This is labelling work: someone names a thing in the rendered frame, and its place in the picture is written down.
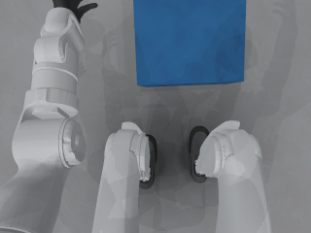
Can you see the robot left upper arm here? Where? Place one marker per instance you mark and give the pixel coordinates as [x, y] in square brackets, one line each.
[45, 151]

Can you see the left robot hand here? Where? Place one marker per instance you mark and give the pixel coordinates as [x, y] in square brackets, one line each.
[73, 6]

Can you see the robot right shin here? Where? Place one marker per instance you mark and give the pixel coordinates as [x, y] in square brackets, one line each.
[200, 163]

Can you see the carton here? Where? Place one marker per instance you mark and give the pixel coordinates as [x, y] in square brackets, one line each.
[189, 42]

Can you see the right robot thigh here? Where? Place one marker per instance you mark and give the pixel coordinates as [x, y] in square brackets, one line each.
[243, 200]

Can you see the left robot forearm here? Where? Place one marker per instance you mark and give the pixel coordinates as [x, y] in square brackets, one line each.
[55, 70]

